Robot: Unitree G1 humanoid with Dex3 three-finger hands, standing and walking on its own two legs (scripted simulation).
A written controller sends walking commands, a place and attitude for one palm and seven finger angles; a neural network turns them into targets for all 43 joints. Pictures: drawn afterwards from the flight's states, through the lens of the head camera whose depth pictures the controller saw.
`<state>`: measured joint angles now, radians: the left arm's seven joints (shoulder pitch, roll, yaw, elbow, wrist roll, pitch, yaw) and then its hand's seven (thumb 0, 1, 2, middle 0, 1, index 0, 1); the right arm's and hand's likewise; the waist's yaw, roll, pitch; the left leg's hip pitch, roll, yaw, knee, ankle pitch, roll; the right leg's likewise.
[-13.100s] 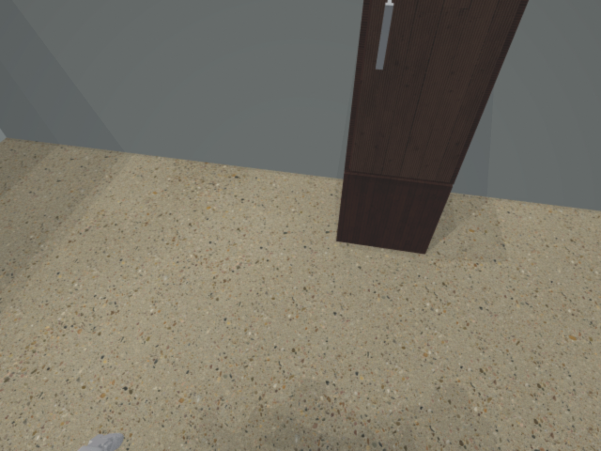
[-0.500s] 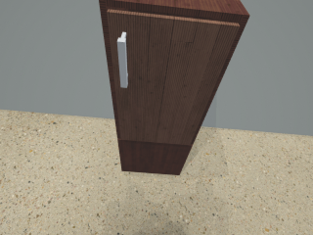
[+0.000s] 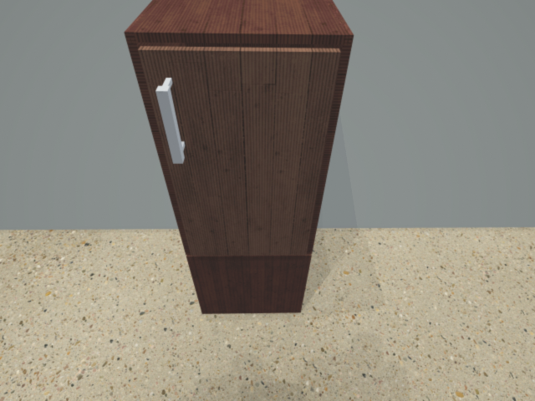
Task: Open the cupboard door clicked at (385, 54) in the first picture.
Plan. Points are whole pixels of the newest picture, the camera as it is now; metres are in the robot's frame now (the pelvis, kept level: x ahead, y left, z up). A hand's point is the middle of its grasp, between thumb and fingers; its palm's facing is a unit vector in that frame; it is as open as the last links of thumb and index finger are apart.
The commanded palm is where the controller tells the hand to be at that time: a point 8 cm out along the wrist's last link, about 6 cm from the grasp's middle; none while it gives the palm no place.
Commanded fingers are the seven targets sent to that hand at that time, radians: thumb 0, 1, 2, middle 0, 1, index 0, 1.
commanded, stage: come to a stop and stand still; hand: left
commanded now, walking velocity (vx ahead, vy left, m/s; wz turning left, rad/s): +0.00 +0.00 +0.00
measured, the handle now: (173, 122) +0.56 +0.20 +0.15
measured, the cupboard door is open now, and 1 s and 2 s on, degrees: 0 0 0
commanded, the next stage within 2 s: look again from close up in 0.38 s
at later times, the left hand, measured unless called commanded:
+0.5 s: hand out of the picture -0.02 +0.15 -0.15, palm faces +0.06 -0.98 -0.20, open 7.4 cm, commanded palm none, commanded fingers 0.00 0.90 0.90 -0.20 -0.30 -0.20 -0.30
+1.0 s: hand out of the picture +0.02 +0.15 -0.15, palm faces +0.05 -0.98 -0.18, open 7.4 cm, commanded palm none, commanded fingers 0.00 0.90 0.90 -0.20 -0.30 -0.20 -0.30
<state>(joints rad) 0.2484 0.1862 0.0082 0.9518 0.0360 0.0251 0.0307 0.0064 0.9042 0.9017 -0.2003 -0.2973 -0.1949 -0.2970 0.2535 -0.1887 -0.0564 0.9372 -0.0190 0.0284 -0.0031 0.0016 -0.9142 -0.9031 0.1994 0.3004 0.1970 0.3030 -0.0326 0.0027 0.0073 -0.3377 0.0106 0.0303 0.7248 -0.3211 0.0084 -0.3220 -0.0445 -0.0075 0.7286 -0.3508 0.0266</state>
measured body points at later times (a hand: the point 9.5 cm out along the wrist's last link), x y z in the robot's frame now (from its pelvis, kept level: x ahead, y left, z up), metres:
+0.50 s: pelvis +0.00 -0.02 +0.02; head -0.01 -0.02 +0.47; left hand -0.02 +0.21 -0.14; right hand -0.02 -0.24 -0.14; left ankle +0.04 +0.11 -0.71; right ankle +0.03 -0.14 -0.71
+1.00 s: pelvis +0.02 -0.01 +0.02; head +0.03 -0.02 +0.47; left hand +0.02 +0.20 -0.13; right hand +0.03 -0.23 -0.14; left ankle +0.04 +0.11 -0.71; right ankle +0.03 -0.14 -0.71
